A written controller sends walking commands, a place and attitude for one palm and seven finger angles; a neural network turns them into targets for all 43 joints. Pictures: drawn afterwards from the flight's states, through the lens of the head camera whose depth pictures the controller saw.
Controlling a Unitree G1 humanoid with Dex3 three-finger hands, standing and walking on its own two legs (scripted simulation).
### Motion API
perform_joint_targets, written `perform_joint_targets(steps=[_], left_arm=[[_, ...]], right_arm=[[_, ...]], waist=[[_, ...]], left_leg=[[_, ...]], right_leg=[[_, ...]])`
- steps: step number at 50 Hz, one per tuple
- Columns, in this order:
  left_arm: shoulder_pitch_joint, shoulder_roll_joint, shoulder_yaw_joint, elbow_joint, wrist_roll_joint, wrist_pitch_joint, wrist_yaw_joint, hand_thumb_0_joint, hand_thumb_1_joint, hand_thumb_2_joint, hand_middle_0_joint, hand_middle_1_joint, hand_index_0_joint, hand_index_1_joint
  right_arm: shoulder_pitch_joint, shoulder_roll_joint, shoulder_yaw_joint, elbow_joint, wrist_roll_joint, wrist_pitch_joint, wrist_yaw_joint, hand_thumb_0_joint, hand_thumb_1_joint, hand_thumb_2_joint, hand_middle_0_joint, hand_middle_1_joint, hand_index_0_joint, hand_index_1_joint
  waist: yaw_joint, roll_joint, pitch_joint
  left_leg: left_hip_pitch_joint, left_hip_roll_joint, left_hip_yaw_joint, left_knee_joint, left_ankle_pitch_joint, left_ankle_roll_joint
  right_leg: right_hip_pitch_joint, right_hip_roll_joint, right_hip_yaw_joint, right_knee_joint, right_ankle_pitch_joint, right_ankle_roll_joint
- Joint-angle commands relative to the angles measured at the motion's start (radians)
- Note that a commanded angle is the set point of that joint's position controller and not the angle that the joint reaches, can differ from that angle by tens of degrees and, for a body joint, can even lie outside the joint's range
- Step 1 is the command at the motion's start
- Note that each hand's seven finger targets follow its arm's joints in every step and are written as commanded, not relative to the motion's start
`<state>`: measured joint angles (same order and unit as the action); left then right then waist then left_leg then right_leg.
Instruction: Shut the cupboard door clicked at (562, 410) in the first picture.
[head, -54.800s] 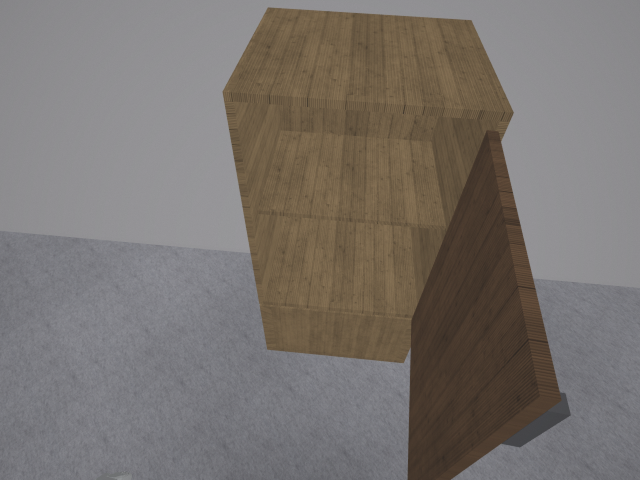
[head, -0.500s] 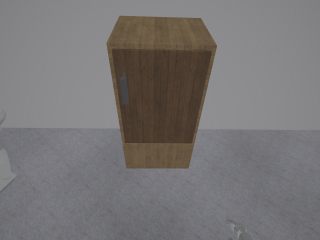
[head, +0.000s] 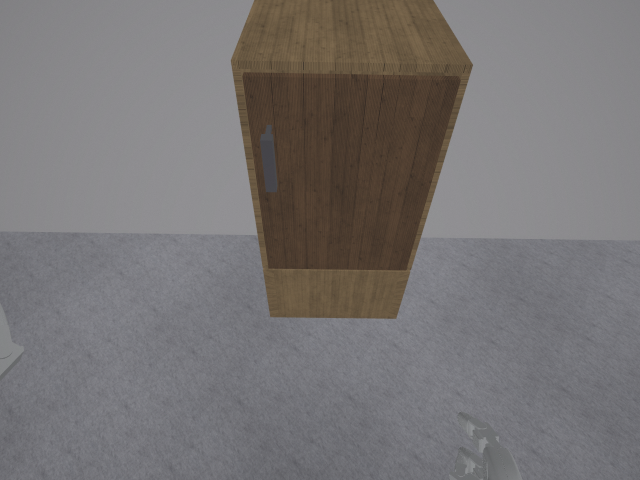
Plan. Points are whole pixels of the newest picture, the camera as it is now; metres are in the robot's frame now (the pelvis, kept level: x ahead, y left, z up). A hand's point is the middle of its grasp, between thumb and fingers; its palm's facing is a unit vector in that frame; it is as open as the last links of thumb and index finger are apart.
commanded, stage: stop stepping back and stand still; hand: left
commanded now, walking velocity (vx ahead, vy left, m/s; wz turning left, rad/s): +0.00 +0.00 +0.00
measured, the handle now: (270, 158) +0.75 +0.14 -0.03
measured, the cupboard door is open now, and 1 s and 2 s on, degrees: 0 0 0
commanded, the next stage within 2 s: let the arm hang, fingers relaxed in 0.14 s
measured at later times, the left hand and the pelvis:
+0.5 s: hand out of the picture +0.08 +0.20 -0.14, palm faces -0.03 -0.97 -0.25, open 7.4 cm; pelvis -0.03 +0.01 -0.01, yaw +2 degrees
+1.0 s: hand out of the picture -0.09 +0.19 -0.17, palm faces +0.07 -0.97 -0.23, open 7.3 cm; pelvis -0.03 +0.01 +0.00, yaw +2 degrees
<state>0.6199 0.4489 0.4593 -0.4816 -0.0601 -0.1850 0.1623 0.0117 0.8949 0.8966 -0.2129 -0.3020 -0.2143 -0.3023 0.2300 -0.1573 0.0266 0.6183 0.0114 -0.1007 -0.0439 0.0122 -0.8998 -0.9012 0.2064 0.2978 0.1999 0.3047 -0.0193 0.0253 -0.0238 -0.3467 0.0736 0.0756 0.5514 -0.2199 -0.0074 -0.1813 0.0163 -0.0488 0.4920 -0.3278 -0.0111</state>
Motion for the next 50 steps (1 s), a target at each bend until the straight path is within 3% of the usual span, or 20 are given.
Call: perform_joint_targets(steps=[1, 5, 9, 10, 11, 12, 13, 14, 16, 18, 20, 21, 24, 27, 28, 31, 34, 36, 40, 50], left_arm=[[-0.098, 0.129, 0.063, -0.142, 0.002, -0.025, 0.017, 0.0, 0.9, 0.9, -0.2, -0.3, -0.2, -0.3], [-0.257, 0.181, 0.071, -0.23, 0.016, -0.036, 0.021, 0.0, 0.9, 0.9, -0.2, -0.3, -0.2, -0.3], [-0.242, 0.147, 0.059, -0.211, 0.019, -0.047, 0.027, 0.0, 0.9, 0.9, -0.2, -0.3, -0.2, -0.3], [-0.219, 0.167, 0.081, -0.21, 0.018, -0.05, 0.028, 0.0, 0.9, 0.9, -0.2, -0.3, -0.2, -0.3], [-0.195, 0.136, 0.064, -0.189, 0.017, -0.051, 0.026, 0.0, 0.9, 0.9, -0.2, -0.3, -0.2, -0.3], [-0.18, -0.046, -0.358, 0.615, 0.093, 0.104, -0.124, 0.0, 0.9, 0.9, -0.2, -0.3, -0.2, -0.3], [-0.186, -0.047, -0.343, 0.636, 0.081, 0.182, -0.152, 0.0, 0.9, 0.9, -0.2, -0.3, -0.2, -0.3], [-0.196, -0.06, -0.348, 0.621, 0.078, 0.201, -0.16, 0.0, 0.9, 0.9, -0.2, -0.3, -0.2, -0.3], [-0.245, -0.061, -0.358, 0.707, 0.087, 0.19, -0.169, 0.0, 0.9, 0.9, -0.2, -0.3, -0.2, -0.3], [-0.28, -0.033, -0.371, 0.811, 0.088, 0.184, -0.17, 0.0, 0.9, 0.9, -0.2, -0.3, -0.2, -0.3], [-0.318, -0.01, -0.382, 0.922, 0.09, 0.177, -0.166, 0.0, 0.9, 0.9, -0.2, -0.3, -0.2, -0.3], [-0.335, -0.016, -0.391, 0.98, 0.089, 0.178, -0.164, 0.0, 0.9, 0.9, -0.2, -0.3, -0.2, -0.3], [-0.374, -0.043, -0.419, 1.115, 0.083, 0.192, -0.153, 0.0, 0.9, 0.9, -0.2, -0.3, -0.2, -0.3], [-0.344, -0.07, -0.427, 1.236, 0.079, 0.195, -0.149, 0.0, 0.9, 0.9, -0.2, -0.3, -0.2, -0.3], [-0.32, -0.077, -0.427, 1.278, 0.078, 0.196, -0.148, 0.0, 0.9, 0.9, -0.2, -0.3, -0.2, -0.3], [-0.264, -0.103, -0.419, 1.38, 0.077, 0.199, -0.147, 0.0, 0.9, 0.9, -0.2, -0.3, -0.2, -0.3], [-0.241, -0.123, -0.425, 1.456, 0.075, 0.193, -0.147, 0.0, 0.9, 0.9, -0.2, -0.3, -0.2, -0.3], [-0.237, -0.129, -0.426, 1.492, 0.076, 0.19, -0.146, 0.0, 0.9, 0.9, -0.2, -0.3, -0.2, -0.3], [-0.217, -0.15, -0.429, 1.547, 0.077, 0.187, -0.141, 0.0, 0.9, 0.9, -0.2, -0.3, -0.2, -0.3], [-0.18, -0.189, -0.433, 1.596, 0.08, 0.191, -0.129, 0.0, 0.9, 0.9, -0.2, -0.3, -0.2, -0.3]], right_arm=[[-0.074, -0.159, -0.058, -0.128, 0.001, -0.038, -0.038, 0.0, -0.9, -0.9, 0.2, 0.3, 0.2, 0.3], [-0.101, -0.159, -0.051, -0.134, -0.005, -0.047, -0.056, 0.0, -0.9, -0.9, 0.2, 0.3, 0.2, 0.3], [-0.101, -0.15, -0.045, -0.136, -0.006, -0.054, -0.052, 0.0, -0.9, -0.9, 0.2, 0.3, 0.2, 0.3], [-0.099, -0.153, -0.051, -0.137, -0.009, -0.056, -0.052, 0.0, -0.9, -0.9, 0.2, 0.3, 0.2, 0.3], [-0.099, -0.146, -0.048, -0.139, -0.008, -0.054, -0.049, 0.0, -0.9, -0.9, 0.2, 0.3, 0.2, 0.3], [-0.17, -0.351, -0.097, 0.083, -0.009, -0.086, 0.047, 0.0, -0.9, -0.9, 0.2, 0.3, 0.2, 0.3], [-0.113, -0.315, -0.1, 0.079, -0.002, -0.016, 0.049, 0.0, -0.9, -0.9, 0.2, 0.3, 0.2, 0.3], [-0.108, -0.304, -0.092, 0.057, -0.003, 0.005, 0.045, 0.0, -0.9, -0.9, 0.2, 0.3, 0.2, 0.3], [-0.102, -0.315, -0.083, 0.073, -0.02, 0.027, 0.047, 0.0, -0.9, -0.9, 0.2, 0.3, 0.2, 0.3], [-0.124, -0.312, -0.069, 0.083, -0.027, 0.042, 0.047, 0.0, -0.9, -0.9, 0.2, 0.3, 0.2, 0.3], [-0.111, -0.294, -0.061, 0.101, -0.029, 0.058, 0.048, 0.0, -0.9, -0.9, 0.2, 0.3, 0.2, 0.3], [-0.098, -0.275, -0.057, 0.121, -0.032, 0.068, 0.049, 0.0, -0.9, -0.9, 0.2, 0.3, 0.2, 0.3], [-0.065, -0.219, -0.041, 0.176, -0.039, 0.098, 0.048, 0.0, -0.9, -0.9, 0.2, 0.3, 0.2, 0.3], [-0.049, -0.208, -0.039, 0.232, -0.039, 0.104, 0.043, 0.0, -0.9, -0.9, 0.2, 0.3, 0.2, 0.3], [-0.048, -0.203, -0.039, 0.25, -0.038, 0.106, 0.04, 0.0, -0.9, -0.9, 0.2, 0.3, 0.2, 0.3], [-0.019, -0.183, -0.046, 0.297, -0.036, 0.114, 0.029, 0.0, -0.9, -0.9, 0.2, 0.3, 0.2, 0.3], [0.026, -0.167, -0.051, 0.343, -0.033, 0.114, 0.021, 0.0, -0.9, -0.9, 0.2, 0.3, 0.2, 0.3], [0.052, -0.167, -0.056, 0.366, -0.029, 0.115, 0.018, 0.0, -0.9, -0.9, 0.2, 0.3, 0.2, 0.3], [0.091, -0.151, -0.061, 0.409, -0.026, 0.116, 0.015, 0.0, -0.9, -0.9, 0.2, 0.3, 0.2, 0.3], [0.12, -0.1, -0.054, 0.47, -0.029, 0.117, 0.016, 0.0, -0.9, -0.9, 0.2, 0.3, 0.2, 0.3]], waist=[[-0.002, -0.054, -0.119], [0.009, 0.031, -0.081], [0.014, 0.094, -0.039], [0.016, 0.09, -0.036], [0.013, 0.083, -0.02], [0.001, 0.071, 0.054], [0.013, 0.083, -0.028], [0.017, 0.11, -0.01], [0.032, 0.063, -0.033], [0.04, -0.075, -0.022], [0.026, -0.222, -0.032], [0.017, -0.253, -0.036], [-0.004, -0.159, -0.006], [0.002, 0.078, 0.002], [0.011, 0.123, 0.016], [0.021, 0.191, 0.03], [0.017, 0.149, 0.022], [0.011, 0.065, 0.042], [0.009, -0.02, 0.075], [0.016, -0.047, 0.153]], left_leg=[[0.139, 0.036, -0.064, -0.053, 0.248, 0.02], [0.148, 0.029, -0.068, -0.098, 0.183, 0.026], [0.11, 0.017, -0.077, -0.137, 0.07, 0.025], [0.11, 0.012, -0.079, -0.149, 0.035, 0.02], [0.095, 0.011, -0.081, -0.155, 0.013, 0.02], [0.013, 0.049, -0.103, -0.009, 0.239, 0.031], [0.072, 0.058, -0.079, -0.032, 0.248, 0.028], [0.051, 0.068, -0.089, -0.047, 0.201, 0.032], [-0.025, 0.103, -0.164, -0.095, 0.196, 0.074], [-0.051, 0.087, -0.182, -0.107, 0.157, 0.073], [0.018, 0.044, -0.159, -0.061, 0.135, 0.05], [0.06, 0.018, -0.135, -0.026, 0.122, 0.042], [0.126, -0.012, -0.1, -0.009, 0.111, 0.021], [0.122, 0.019, -0.137, -0.1, 0.091, 0.029], [0.093, 0.021, -0.147, -0.129, 0.043, 0.031], [0.052, 0.024, -0.161, -0.182, -0.09, 0.033], [0.074, 0.024, -0.158, -0.192, -0.103, 0.031], [0.103, 0.031, -0.157, -0.189, -0.094, 0.034], [0.13, 0.031, -0.148, -0.2, -0.092, 0.036], [0.115, 0.025, -0.13, -0.23, -0.094, 0.034]], right_leg=[[-0.008, -0.093, 0.084, -0.057, 0.401, 0.003], [-0.034, -0.071, 0.081, -0.08, 0.289, 0.01], [-0.03, -0.064, 0.081, -0.118, 0.177, 0.002], [-0.034, -0.062, 0.081, -0.134, 0.151, 0.0], [-0.033, -0.063, 0.079, -0.143, 0.137, -0.001], [-0.115, -0.129, 0.023, 0.003, 0.255, -0.014], [-0.11, -0.13, 0.062, -0.018, 0.208, -0.017], [-0.124, -0.116, 0.037, -0.005, 0.118, -0.009], [-0.08, -0.075, 0.015, 0.078, 0.032, -0.01], [-0.039, -0.08, 0.032, 0.031, 0.046, -0.018], [-0.081, -0.128, 0.086, -0.042, 0.057, -0.04], [-0.121, -0.16, 0.111, -0.072, 0.053, -0.054], [-0.185, -0.186, 0.124, -0.11, 0.033, -0.069], [-0.136, -0.135, 0.097, -0.097, -0.021, -0.041], [-0.107, -0.122, 0.092, -0.101, -0.022, -0.035], [-0.056, -0.109, 0.077, -0.125, -0.029, -0.041], [-0.044, -0.108, 0.077, -0.145, -0.012, -0.045], [-0.072, -0.112, 0.074, -0.167, -0.027, -0.046], [-0.112, -0.112, 0.068, -0.186, -0.065, -0.042], [-0.155, -0.108, 0.069, -0.182, -0.086, -0.027]])
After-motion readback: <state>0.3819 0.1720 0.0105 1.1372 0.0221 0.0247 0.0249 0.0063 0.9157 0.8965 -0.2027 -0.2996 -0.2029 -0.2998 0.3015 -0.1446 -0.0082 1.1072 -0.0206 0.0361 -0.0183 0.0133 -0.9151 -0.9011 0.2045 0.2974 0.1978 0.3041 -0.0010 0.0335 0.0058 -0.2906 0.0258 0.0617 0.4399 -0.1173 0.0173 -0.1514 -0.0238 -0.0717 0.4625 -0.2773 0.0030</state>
